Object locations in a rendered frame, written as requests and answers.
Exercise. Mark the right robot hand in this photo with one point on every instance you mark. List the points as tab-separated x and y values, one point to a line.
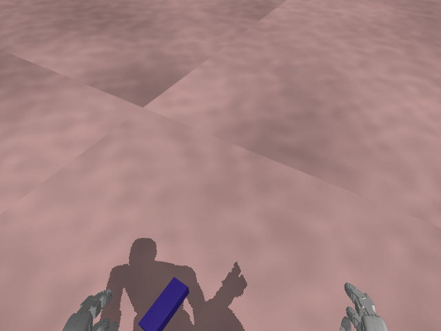
364	318

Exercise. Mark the carton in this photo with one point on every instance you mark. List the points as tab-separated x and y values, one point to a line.
163	309

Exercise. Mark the left robot hand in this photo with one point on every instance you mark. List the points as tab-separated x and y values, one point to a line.
89	310

